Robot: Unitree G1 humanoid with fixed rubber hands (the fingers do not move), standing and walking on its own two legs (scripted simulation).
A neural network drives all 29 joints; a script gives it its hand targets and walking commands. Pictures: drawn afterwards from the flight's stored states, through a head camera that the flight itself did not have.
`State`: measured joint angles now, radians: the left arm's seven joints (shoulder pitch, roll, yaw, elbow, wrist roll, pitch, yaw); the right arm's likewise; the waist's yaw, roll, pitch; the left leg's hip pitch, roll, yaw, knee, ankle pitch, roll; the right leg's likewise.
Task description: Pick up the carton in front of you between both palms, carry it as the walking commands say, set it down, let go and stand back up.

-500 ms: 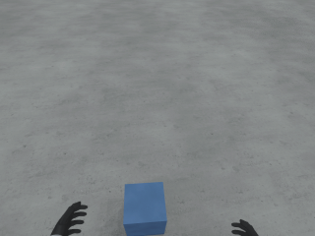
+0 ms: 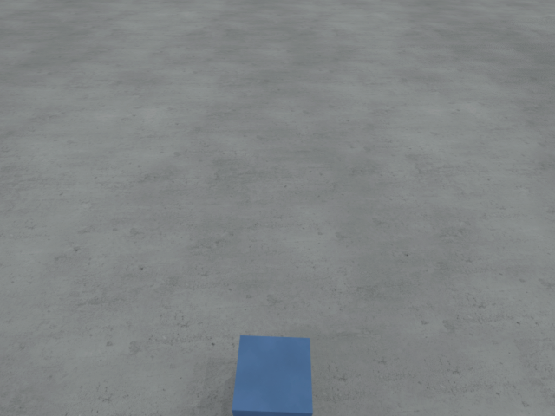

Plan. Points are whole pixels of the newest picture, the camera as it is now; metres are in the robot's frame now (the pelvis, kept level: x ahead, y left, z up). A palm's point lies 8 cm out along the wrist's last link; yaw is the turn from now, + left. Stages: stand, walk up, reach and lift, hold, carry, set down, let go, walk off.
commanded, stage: stand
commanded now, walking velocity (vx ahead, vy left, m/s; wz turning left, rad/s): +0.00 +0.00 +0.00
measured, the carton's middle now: (273, 386) +0.39 +0.02 -0.63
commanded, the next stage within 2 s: none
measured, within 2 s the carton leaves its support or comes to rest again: neither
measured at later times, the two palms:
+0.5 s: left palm out of the picture +0.01 +0.27 -0.11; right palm out of the picture +0.07 -0.25 -0.11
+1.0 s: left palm out of the picture -0.04 +0.25 -0.12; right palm out of the picture +0.04 -0.26 -0.11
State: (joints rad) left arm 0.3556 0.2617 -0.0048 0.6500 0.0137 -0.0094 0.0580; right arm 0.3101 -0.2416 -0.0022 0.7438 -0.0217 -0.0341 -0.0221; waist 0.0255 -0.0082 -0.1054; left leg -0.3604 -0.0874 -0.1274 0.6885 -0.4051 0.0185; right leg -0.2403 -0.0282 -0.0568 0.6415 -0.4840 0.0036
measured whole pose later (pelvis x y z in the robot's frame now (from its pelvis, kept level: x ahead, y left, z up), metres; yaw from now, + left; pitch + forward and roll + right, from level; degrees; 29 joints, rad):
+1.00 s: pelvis -0.03 -0.01 +0.01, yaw +4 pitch +1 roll -1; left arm 0.40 0.26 0.00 0.82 0.02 0.03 0.05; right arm 0.32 -0.24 0.01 0.84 -0.01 0.01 -0.04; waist 0.02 -0.01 -0.01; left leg -0.31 -0.08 -0.18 0.64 -0.33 0.00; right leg -0.15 -0.03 -0.13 0.56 -0.42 -0.01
